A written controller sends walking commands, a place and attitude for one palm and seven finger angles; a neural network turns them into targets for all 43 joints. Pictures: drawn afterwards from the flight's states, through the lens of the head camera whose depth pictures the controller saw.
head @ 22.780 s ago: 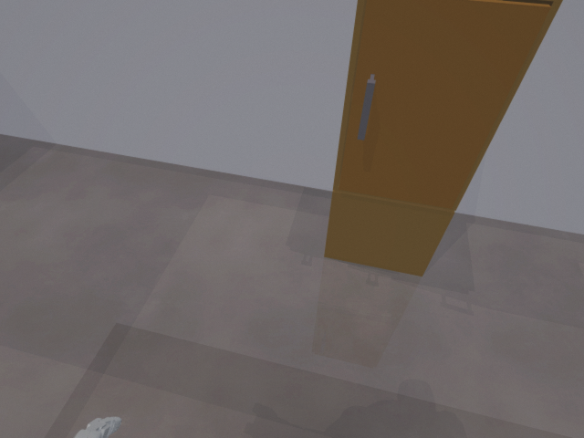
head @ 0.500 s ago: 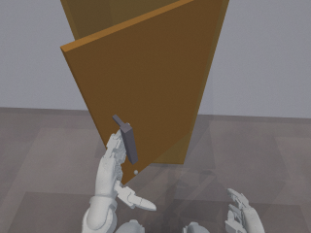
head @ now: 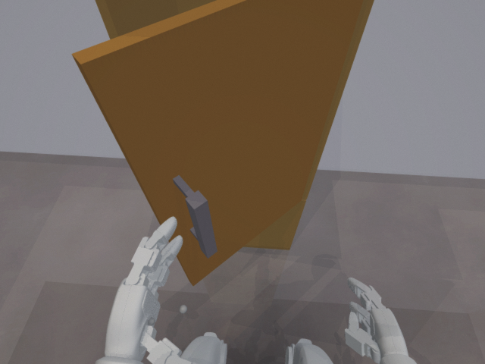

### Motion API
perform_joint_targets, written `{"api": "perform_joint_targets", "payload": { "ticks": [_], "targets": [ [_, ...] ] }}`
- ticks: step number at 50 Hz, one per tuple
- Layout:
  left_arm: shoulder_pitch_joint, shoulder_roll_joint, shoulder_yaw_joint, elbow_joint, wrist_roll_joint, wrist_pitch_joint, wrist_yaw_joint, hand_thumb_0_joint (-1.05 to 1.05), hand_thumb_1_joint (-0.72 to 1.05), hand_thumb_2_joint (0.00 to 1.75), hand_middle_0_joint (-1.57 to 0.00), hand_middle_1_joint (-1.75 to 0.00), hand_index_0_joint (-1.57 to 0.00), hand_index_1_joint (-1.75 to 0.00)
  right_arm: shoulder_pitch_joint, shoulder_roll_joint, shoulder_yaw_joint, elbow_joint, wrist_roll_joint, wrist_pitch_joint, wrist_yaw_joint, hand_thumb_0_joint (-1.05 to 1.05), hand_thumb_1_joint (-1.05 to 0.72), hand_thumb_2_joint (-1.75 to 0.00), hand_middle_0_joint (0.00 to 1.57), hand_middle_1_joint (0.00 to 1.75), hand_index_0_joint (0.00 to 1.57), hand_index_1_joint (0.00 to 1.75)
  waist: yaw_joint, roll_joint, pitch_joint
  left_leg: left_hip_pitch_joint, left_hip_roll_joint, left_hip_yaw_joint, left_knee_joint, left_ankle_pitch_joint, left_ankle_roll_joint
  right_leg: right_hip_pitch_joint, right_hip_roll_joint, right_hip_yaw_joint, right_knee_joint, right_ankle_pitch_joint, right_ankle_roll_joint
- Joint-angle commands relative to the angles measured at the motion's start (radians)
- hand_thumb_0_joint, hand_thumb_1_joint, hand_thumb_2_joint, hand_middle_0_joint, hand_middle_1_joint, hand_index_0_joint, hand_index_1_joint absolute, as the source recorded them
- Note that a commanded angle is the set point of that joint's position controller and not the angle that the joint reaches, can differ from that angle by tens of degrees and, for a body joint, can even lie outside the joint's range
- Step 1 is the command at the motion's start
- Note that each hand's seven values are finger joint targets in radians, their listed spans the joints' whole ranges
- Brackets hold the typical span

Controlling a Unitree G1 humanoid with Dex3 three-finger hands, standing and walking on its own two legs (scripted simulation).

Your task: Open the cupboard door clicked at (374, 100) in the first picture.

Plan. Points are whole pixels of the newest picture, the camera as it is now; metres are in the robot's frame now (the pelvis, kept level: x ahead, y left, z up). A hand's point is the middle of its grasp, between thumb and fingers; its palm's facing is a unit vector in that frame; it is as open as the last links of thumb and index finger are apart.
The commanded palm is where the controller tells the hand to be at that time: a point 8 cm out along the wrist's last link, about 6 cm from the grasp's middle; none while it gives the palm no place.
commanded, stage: slide the hand sideways off the handle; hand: left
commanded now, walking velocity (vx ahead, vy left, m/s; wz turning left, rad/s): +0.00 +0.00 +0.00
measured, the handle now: (196, 220) +0.31 +0.10 +0.07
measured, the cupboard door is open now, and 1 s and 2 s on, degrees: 44 44 44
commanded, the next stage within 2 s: draw the hand back to the body in 0.32 s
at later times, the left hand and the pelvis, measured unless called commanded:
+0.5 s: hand (151, 333) +0.16 +0.13 +0.07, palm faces -0.01 -1.00 -0.03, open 16.3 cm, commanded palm +0.13 +0.19 +0.09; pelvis -0.01 -0.02 -0.01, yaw +0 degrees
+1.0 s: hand (84, 302) +0.17 +0.18 +0.15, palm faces +0.09 -0.97 -0.23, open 15.9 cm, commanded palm +0.14 +0.24 +0.17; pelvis +0.01 -0.01 +0.04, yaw +0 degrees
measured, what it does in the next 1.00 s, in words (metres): stands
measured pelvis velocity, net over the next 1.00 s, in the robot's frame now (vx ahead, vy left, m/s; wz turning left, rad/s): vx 0.01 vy -0.01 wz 0.00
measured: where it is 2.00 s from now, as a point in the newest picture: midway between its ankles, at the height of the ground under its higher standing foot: outside the picture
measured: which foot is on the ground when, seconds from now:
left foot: down 0.00-1.00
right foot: down 0.00-1.00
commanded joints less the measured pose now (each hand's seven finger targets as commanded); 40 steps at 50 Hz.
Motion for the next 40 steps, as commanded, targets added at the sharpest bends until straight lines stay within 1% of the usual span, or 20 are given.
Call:
{"api": "perform_joint_targets", "payload": {
  "ticks": [1,7,8,12,13,18,20,21,22,24,25,26,29,30,31,32,34,35,38,40],
  "targets": [
    [0.085,0.058,0.089,-0.244,-0.046,-0.048,-0.042,0.00,-0.50,0.30,-0.15,-0.30,-0.15,-0.30,-0.025,-0.105,-0.066,-0.167,0.015,-0.044,-0.020,0.00,-0.90,-0.90,0.20,0.30,0.20,0.30,-0.007,-0.047,-0.228,0.107,-0.027,-0.050,-0.184,0.333,-0.014,0.228,0.049,0.047,-0.145,0.329,-0.015],
    [0.131,0.069,0.127,-0.260,-0.110,-0.062,-0.099,0.00,-0.50,0.30,-0.15,-0.30,-0.15,-0.30,-0.036,-0.103,-0.071,-0.156,0.026,-0.051,-0.035,0.00,-0.90,-0.90,0.20,0.30,0.20,0.30,-0.015,-0.044,-0.206,0.085,-0.032,-0.045,-0.166,0.326,-0.012,0.235,0.048,0.057,-0.155,0.343,-0.008],
    [0.149,0.078,0.146,-0.241,-0.118,-0.064,-0.108,0.00,-0.50,0.30,-0.15,-0.30,-0.15,-0.30,-0.033,-0.102,-0.074,-0.151,0.028,-0.049,-0.037,0.00,-0.90,-0.90,0.20,0.30,0.20,0.30,-0.017,-0.072,-0.188,0.073,-0.030,-0.046,-0.163,0.314,-0.013,0.230,0.050,0.056,-0.159,0.333,-0.006],
    [0.151,0.114,0.188,-0.211,-0.133,-0.074,-0.146,0.00,-0.50,0.30,-0.15,-0.30,-0.15,-0.30,-0.054,-0.109,-0.078,-0.144,0.028,-0.050,-0.042,0.00,-0.90,-0.90,0.20,0.30,0.20,0.30,-0.021,-0.054,-0.145,0.026,-0.033,-0.044,-0.149,0.254,-0.013,0.207,0.044,0.080,-0.173,0.252,-0.007],
    [0.168,0.130,0.221,-0.196,-0.141,-0.073,-0.153,0.00,-0.50,0.30,-0.15,-0.30,-0.15,-0.30,-0.055,-0.107,-0.082,-0.143,0.030,-0.047,-0.046,0.00,-0.90,-0.90,0.20,0.30,0.20,0.30,-0.014,-0.076,-0.142,0.013,-0.032,-0.041,-0.142,0.235,-0.014,0.210,0.043,0.093,-0.184,0.223,-0.006],
    [0.108,0.116,0.208,-0.252,-0.179,-0.099,-0.177,0.00,-0.50,0.30,-0.15,-0.30,-0.15,-0.30,-0.060,-0.111,-0.077,-0.151,0.034,-0.065,-0.052,0.00,-0.90,-0.90,0.20,0.30,0.20,0.30,-0.025,-0.008,-0.157,0.024,-0.035,-0.040,-0.127,0.214,-0.011,0.176,0.043,0.099,-0.187,0.167,-0.008],
    [0.074,0.119,0.208,-0.259,-0.185,-0.107,-0.177,0.00,-0.50,0.30,-0.15,-0.30,-0.15,-0.30,-0.055,-0.114,-0.076,-0.149,0.034,-0.072,-0.055,0.00,-0.90,-0.90,0.20,0.30,0.20,0.30,-0.030,-0.019,-0.158,0.020,-0.033,-0.042,-0.123,0.199,-0.010,0.166,0.044,0.101,-0.193,0.133,-0.008],
    [0.066,0.137,0.223,-0.242,-0.182,-0.105,-0.172,0.00,-0.50,0.30,-0.15,-0.30,-0.15,-0.30,-0.056,-0.115,-0.078,-0.143,0.033,-0.072,-0.058,0.00,-0.90,-0.90,0.20,0.30,0.20,0.30,-0.032,-0.046,-0.152,0.006,-0.028,-0.047,-0.119,0.192,-0.008,0.164,0.046,0.105,-0.199,0.108,-0.008],
    [0.060,0.153,0.239,-0.275,-0.182,-0.106,-0.169,0.00,-0.50,0.30,-0.15,-0.30,-0.15,-0.30,-0.055,-0.117,-0.080,-0.148,0.035,-0.074,-0.059,0.00,-0.90,-0.90,0.20,0.30,0.20,0.30,-0.024,-0.014,-0.174,0.026,-0.028,-0.044,-0.126,0.193,-0.009,0.167,0.046,0.109,-0.201,0.107,-0.009],
    [0.074,0.182,0.260,-0.316,-0.180,-0.086,-0.161,0.00,-0.50,0.30,-0.15,-0.30,-0.15,-0.30,-0.045,-0.116,-0.078,-0.156,0.040,-0.070,-0.061,0.00,-0.90,-0.90,0.20,0.30,0.20,0.30,-0.012,0.026,-0.196,0.074,-0.028,-0.041,-0.161,0.200,-0.009,0.196,0.047,0.101,-0.215,0.114,-0.012],
    [0.074,0.187,0.259,-0.326,-0.179,-0.069,-0.158,0.00,-0.50,0.30,-0.15,-0.30,-0.15,-0.30,-0.044,-0.115,-0.075,-0.158,0.044,-0.068,-0.063,0.00,-0.90,-0.90,0.20,0.30,0.20,0.30,-0.016,0.034,-0.193,0.093,-0.030,-0.042,-0.178,0.203,-0.007,0.210,0.048,0.097,-0.228,0.124,-0.011],
    [0.082,0.209,0.288,-0.327,-0.179,-0.048,-0.152,0.00,-0.50,0.30,-0.15,-0.30,-0.15,-0.30,-0.045,-0.115,-0.078,-0.157,0.046,-0.064,-0.066,0.00,-0.90,-0.90,0.20,0.30,0.20,0.30,-0.009,0.006,-0.210,0.099,-0.026,-0.046,-0.191,0.212,-0.006,0.237,0.050,0.095,-0.236,0.126,-0.009],
    [0.108,0.189,0.300,-0.291,-0.193,0.019,-0.152,0.00,-0.50,0.30,-0.15,-0.30,-0.15,-0.30,-0.052,-0.107,-0.071,-0.157,0.058,-0.052,-0.071,0.00,-0.90,-0.90,0.20,0.30,0.20,0.30,-0.014,-0.020,-0.147,0.117,-0.028,-0.042,-0.227,0.199,-0.007,0.265,0.047,0.093,-0.287,0.119,-0.001],
    [0.122,0.187,0.311,-0.284,-0.202,0.037,-0.153,0.00,-0.50,0.30,-0.15,-0.30,-0.15,-0.30,-0.058,-0.105,-0.068,-0.157,0.061,-0.052,-0.072,0.00,-0.90,-0.90,0.20,0.30,0.20,0.30,-0.007,-0.016,-0.134,0.120,-0.030,-0.041,-0.238,0.196,-0.008,0.278,0.046,0.095,-0.300,0.111,0.000],
    [0.135,0.185,0.320,-0.249,-0.206,0.057,-0.155,0.00,-0.50,0.30,-0.15,-0.30,-0.15,-0.30,-0.065,-0.105,-0.067,-0.154,0.062,-0.048,-0.075,0.00,-0.90,-0.90,0.20,0.30,0.20,0.30,-0.010,-0.062,-0.107,0.115,-0.027,-0.045,-0.246,0.193,-0.005,0.284,0.047,0.091,-0.318,0.098,0.002],
    [0.126,0.178,0.315,-0.250,-0.214,0.069,-0.161,0.00,-0.50,0.30,-0.15,-0.30,-0.15,-0.30,-0.069,-0.108,-0.063,-0.157,0.063,-0.051,-0.078,0.00,-0.90,-0.90,0.20,0.30,0.20,0.30,-0.016,-0.064,-0.086,0.116,-0.028,-0.043,-0.252,0.178,-0.005,0.282,0.043,0.097,-0.334,0.075,0.007],
    [0.093,0.194,0.336,-0.258,-0.227,0.081,-0.171,0.00,-0.50,0.30,-0.15,-0.30,-0.15,-0.30,-0.065,-0.115,-0.056,-0.148,0.062,-0.058,-0.082,0.00,-0.90,-0.90,0.20,0.30,0.20,0.30,-0.019,-0.052,-0.059,0.136,-0.025,-0.044,-0.271,0.179,-0.006,0.288,0.042,0.095,-0.356,0.068,0.005],
    [0.091,0.204,0.350,-0.266,-0.234,0.081,-0.175,0.00,-0.50,0.30,-0.15,-0.30,-0.15,-0.30,-0.060,-0.116,-0.057,-0.146,0.063,-0.063,-0.084,0.00,-0.90,-0.90,0.20,0.30,0.20,0.30,-0.019,-0.067,-0.064,0.151,-0.024,-0.045,-0.276,0.185,-0.005,0.295,0.043,0.094,-0.362,0.075,0.007],
    [0.075,0.216,0.356,-0.312,-0.246,0.062,-0.191,0.00,-0.50,0.30,-0.15,-0.30,-0.15,-0.30,-0.053,-0.118,-0.051,-0.136,0.063,-0.088,-0.084,0.00,-0.90,-0.90,0.20,0.30,0.20,0.30,-0.015,-0.001,-0.074,0.209,-0.022,-0.050,-0.304,0.229,-0.005,0.317,0.048,0.076,-0.360,0.146,0.001],
    [0.060,0.230,0.367,-0.331,-0.254,0.052,-0.200,0.00,-0.50,0.30,-0.15,-0.30,-0.15,-0.30,-0.045,-0.120,-0.047,-0.126,0.064,-0.104,-0.083,0.00,-0.90,-0.90,0.20,0.30,0.20,0.30,-0.017,0.003,-0.072,0.233,-0.021,-0.054,-0.325,0.237,-0.006,0.329,0.053,0.066,-0.366,0.161,0.000]
  ]
}}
